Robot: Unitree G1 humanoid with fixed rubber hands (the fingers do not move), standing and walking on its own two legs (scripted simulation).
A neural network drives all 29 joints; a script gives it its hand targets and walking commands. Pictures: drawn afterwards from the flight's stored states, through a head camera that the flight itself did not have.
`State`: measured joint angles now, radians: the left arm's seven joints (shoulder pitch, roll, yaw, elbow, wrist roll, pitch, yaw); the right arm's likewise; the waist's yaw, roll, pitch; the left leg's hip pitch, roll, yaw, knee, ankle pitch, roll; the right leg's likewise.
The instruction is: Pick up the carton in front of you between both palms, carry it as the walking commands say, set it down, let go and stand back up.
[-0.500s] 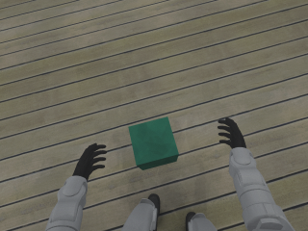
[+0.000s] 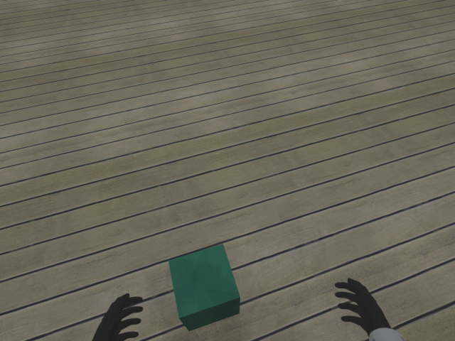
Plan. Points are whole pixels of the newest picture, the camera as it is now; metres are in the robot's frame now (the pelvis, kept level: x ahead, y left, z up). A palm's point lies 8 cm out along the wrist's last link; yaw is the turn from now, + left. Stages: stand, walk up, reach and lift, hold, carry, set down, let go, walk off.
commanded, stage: let go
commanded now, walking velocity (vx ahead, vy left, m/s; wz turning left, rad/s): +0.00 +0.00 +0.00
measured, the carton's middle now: (205, 288) +0.41 +0.12 -0.65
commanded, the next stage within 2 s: stand in 0.46 s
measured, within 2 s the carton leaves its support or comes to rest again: neither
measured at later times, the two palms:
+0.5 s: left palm out of the picture +0.14 +0.26 -0.07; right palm out of the picture +0.15 -0.22 -0.07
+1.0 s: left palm out of the picture +0.16 +0.31 -0.11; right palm out of the picture +0.12 -0.26 -0.08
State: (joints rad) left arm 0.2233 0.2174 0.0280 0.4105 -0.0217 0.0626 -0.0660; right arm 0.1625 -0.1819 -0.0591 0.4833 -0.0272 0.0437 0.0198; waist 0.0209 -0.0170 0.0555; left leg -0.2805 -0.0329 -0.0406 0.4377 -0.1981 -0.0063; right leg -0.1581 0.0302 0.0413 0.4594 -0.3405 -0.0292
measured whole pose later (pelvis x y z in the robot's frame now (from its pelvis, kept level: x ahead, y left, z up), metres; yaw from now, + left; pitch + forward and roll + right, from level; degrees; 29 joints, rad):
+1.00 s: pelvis +0.02 +0.04 +0.00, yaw -3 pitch +0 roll +0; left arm 0.19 0.36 0.03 0.75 0.03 0.00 0.03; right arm 0.15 -0.31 -0.05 0.82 -0.04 0.00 -0.02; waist -0.01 -0.07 0.01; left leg -0.24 -0.05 0.02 0.52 -0.28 0.05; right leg -0.09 0.01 0.10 0.46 -0.37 0.02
